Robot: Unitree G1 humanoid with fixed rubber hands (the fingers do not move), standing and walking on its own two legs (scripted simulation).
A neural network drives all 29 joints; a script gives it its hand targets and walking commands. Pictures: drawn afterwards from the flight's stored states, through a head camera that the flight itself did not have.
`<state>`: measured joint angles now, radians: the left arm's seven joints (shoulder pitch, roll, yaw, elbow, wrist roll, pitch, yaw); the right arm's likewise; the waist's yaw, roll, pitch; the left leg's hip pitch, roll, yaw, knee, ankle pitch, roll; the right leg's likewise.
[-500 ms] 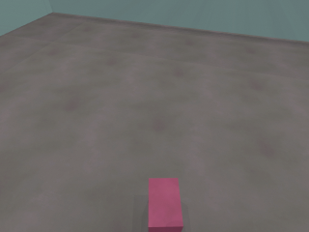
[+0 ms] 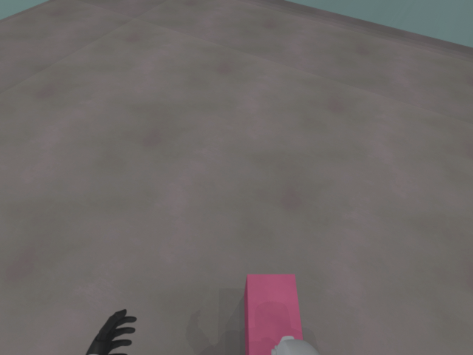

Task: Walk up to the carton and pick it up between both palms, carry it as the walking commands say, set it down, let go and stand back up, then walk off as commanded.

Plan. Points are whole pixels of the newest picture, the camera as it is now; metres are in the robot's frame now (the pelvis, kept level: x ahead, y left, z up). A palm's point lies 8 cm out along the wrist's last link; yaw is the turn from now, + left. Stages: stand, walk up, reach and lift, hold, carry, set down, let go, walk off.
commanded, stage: walk off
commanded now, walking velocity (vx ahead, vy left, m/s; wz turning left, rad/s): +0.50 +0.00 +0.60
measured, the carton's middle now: (269, 320) +0.31 -0.16 -0.65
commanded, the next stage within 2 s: none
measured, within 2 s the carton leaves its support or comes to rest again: rests again in 1.74 s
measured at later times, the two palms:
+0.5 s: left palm out of the picture +0.12 +0.24 -0.14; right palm (277, 182) +0.53 -0.15 -0.12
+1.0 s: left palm (23, 196) +0.52 +0.45 -0.10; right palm (271, 186) +0.50 -0.12 -0.09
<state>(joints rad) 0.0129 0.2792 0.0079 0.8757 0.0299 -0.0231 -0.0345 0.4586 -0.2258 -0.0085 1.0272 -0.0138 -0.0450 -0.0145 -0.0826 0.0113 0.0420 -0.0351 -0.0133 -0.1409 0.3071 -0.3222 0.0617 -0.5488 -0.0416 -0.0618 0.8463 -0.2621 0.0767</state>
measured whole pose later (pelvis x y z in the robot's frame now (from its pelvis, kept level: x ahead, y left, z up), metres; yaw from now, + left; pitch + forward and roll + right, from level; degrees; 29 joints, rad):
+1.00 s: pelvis +0.45 +0.15 +0.01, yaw +32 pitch +3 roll -3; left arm -0.02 0.27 0.02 0.78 0.03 0.01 -0.02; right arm 0.50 -0.23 -0.03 1.00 -0.01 -0.06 -0.01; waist -0.11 -0.02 0.04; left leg -0.12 -0.09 -0.13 0.26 -0.18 0.12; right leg -0.59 -0.09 0.00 0.94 -0.18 0.10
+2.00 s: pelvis +0.77 +0.48 +0.00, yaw +69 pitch +1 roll -1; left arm 0.18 0.29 0.04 0.79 0.04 -0.01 -0.02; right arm 0.27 -0.28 -0.04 0.93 -0.01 -0.03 0.01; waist 0.00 -0.02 0.08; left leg -0.18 -0.06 -0.01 0.36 -0.21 0.08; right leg -0.61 -0.18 -0.04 1.02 -0.26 0.12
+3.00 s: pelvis +0.86 +0.98 +0.00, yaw +104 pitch +1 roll -1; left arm 0.12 0.29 0.04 0.78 0.03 -0.01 -0.03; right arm 0.30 -0.28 -0.06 0.96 -0.01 -0.03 0.01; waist -0.03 -0.02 0.07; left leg -0.15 -0.08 0.00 0.35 -0.21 0.09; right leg -0.61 -0.18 -0.05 0.95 -0.23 0.11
